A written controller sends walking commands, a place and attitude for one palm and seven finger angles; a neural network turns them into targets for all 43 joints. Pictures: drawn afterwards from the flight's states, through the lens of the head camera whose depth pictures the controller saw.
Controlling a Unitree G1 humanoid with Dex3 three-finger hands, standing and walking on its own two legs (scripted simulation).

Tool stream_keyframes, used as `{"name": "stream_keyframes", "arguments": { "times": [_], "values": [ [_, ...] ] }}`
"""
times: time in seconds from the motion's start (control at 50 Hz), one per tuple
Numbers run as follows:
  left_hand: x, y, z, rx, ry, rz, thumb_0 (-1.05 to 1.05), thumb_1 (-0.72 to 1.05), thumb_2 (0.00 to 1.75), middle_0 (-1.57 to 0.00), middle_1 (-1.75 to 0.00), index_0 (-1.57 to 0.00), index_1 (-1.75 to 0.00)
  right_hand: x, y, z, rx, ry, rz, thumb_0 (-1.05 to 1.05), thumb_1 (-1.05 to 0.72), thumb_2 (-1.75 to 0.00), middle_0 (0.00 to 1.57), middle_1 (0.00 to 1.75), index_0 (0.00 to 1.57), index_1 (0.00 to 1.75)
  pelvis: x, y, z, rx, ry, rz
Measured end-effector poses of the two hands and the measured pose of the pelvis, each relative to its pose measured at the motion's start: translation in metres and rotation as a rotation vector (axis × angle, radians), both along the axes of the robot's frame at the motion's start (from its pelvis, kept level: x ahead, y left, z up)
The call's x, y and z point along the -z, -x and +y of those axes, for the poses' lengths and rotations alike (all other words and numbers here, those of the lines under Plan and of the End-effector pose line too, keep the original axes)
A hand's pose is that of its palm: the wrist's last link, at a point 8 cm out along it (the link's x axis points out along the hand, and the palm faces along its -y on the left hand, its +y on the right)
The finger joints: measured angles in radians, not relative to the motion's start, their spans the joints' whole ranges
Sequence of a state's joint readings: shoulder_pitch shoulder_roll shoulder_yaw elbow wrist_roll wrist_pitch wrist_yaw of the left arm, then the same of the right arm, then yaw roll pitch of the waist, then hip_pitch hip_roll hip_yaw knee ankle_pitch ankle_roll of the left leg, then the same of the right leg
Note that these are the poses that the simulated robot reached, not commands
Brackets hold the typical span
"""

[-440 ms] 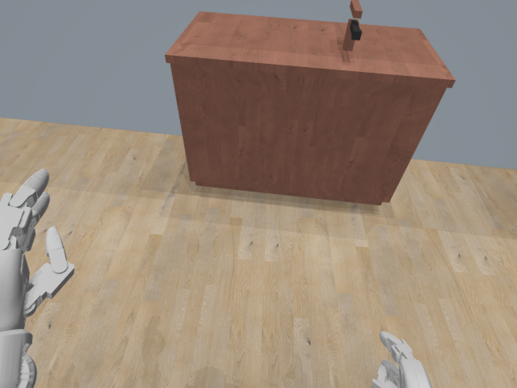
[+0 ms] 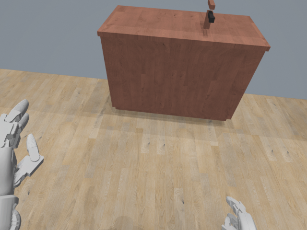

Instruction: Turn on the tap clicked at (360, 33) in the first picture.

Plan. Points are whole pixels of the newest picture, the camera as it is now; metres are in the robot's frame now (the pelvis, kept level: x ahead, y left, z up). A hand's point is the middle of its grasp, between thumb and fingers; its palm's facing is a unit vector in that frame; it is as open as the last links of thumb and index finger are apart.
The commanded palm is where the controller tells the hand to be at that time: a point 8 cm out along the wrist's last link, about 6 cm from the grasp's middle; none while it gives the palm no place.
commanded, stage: walk to a spot facing it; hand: left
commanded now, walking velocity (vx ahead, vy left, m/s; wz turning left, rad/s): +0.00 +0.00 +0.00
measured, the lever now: (211, 19) +1.22 -0.26 +0.08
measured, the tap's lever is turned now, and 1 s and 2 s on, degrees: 0 0 0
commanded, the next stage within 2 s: turn to face it in 1.64 s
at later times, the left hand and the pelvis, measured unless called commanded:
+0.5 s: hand (101, 130) +0.29 +0.14 +0.15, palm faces +0.27 -0.89 -0.36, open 7.4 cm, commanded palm +0.24 +0.20 +0.18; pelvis +0.03 -0.05 -0.01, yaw -9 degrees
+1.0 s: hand (137, 76) +0.48 +0.09 +0.17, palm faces +0.02 -0.93 -0.37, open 7.4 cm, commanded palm +0.44 +0.14 +0.18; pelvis +0.17 -0.04 -0.01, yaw -27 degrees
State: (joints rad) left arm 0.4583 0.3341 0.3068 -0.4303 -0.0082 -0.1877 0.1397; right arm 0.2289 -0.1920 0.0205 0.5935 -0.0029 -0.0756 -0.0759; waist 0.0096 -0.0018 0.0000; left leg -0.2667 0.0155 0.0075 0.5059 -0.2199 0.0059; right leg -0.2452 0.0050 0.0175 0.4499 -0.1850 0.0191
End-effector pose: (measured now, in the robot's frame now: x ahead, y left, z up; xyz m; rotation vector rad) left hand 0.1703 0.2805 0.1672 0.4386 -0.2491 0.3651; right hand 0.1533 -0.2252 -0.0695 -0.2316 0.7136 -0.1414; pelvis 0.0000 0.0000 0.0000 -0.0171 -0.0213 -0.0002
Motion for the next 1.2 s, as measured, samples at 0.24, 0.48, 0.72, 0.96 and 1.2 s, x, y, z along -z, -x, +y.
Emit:
{"name": "stream_keyframes", "arguments": {
  "times": [0.24, 0.48, 0.72, 0.96, 1.2],
  "values": [
    [0.0, -0.008, -0.008, -0.002, -0.013, -0.013, 0.01, 0.89, 0.9, -0.21, -0.3, -0.21, -0.3, 0.006, 0.0, -0.007, 0.027, -0.018, -0.018, 0.01, -0.91, -0.9, 0.2, 0.3, 0.2, 0.3, 0.005, -0.004, -0.006, 0.05, -0.01, 0.01],
    [0.002, -0.076, -0.085, 0.146, -0.012, -0.054, 0.02, 0.89, 0.9, -0.2, -0.3, -0.21, -0.3, 0.036, 0.009, -0.062, 0.119, -0.052, 0.055, 0.01, -0.91, -0.9, 0.2, 0.3, 0.2, 0.3, 0.018, -0.031, -0.047, 0.143, -0.025, 0.005],
    [-0.024, -0.158, -0.111, 0.306, -0.136, 0.004, 0.01, 0.89, 0.9, -0.21, -0.3, -0.22, -0.3, 0.013, 0.012, -0.107, 0.32, -0.009, 0.141, 0.01, -0.91, -0.9, 0.2, 0.29, 0.2, 0.3, -0.006, -0.082, -0.049, 0.285, -0.053, 0.058],
    [-0.008, -0.269, -0.124, 0.422, -0.044, -0.111, 0.01, 0.89, 0.9, -0.21, -0.3, -0.21, -0.3, 0.007, -0.068, -0.078, 0.418, -0.024, -0.016, 0.01, -0.91, -0.9, 0.2, 0.29, 0.2, 0.3, 0.013, -0.162, -0.035, 0.45, -0.052, 0.007],
    [-0.039, -0.348, -0.22, 0.623, -0.147, -0.128, 0.01, 0.89, 0.9, -0.21, -0.3, -0.21, -0.3, 0.016, -0.073, -0.085, 0.539, -0.141, 0.051, 0.01, -0.9, -0.9, 0.21, 0.3, 0.21, 0.3, -0.004, -0.214, -0.075, 0.57, 0.015, 0.032]
  ]
}}
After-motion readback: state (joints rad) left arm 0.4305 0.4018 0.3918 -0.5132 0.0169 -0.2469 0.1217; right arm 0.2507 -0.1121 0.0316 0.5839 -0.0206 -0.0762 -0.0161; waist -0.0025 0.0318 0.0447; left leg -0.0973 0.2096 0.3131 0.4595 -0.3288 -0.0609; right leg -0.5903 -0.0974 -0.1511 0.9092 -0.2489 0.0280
